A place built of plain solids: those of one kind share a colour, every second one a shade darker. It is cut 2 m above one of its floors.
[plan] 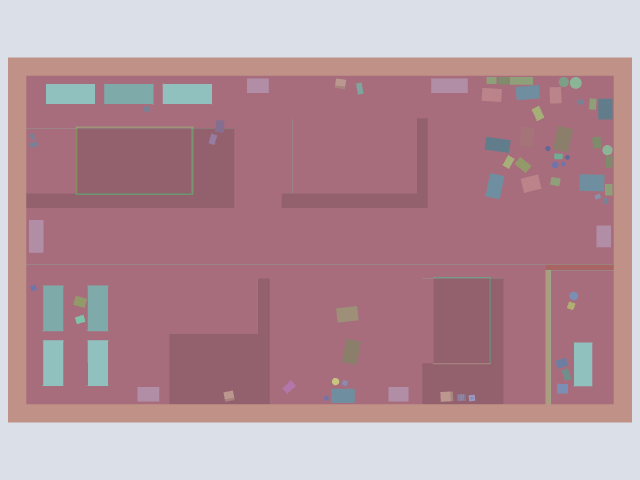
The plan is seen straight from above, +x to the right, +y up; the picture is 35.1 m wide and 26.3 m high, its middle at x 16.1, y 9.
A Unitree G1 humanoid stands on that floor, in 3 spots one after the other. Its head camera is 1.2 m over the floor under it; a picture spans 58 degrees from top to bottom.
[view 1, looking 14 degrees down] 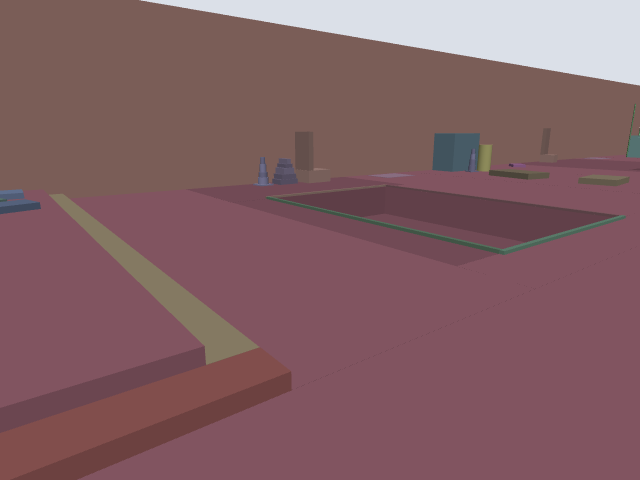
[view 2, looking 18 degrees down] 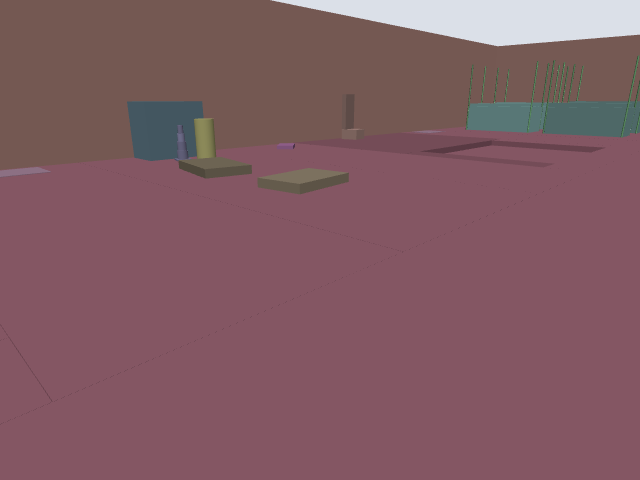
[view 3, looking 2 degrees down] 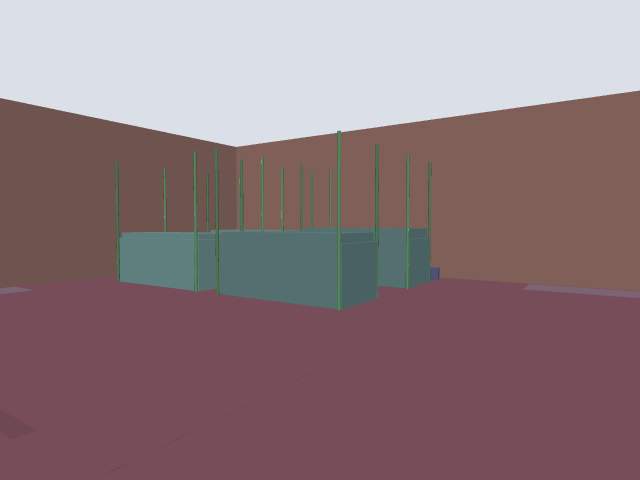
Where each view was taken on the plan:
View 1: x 29.45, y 9.20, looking -127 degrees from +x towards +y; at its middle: floor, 4.96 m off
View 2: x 22.01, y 9.50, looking -136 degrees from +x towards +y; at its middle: floor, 3.89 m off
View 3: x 9.69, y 9.65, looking -146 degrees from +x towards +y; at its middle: piece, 6.34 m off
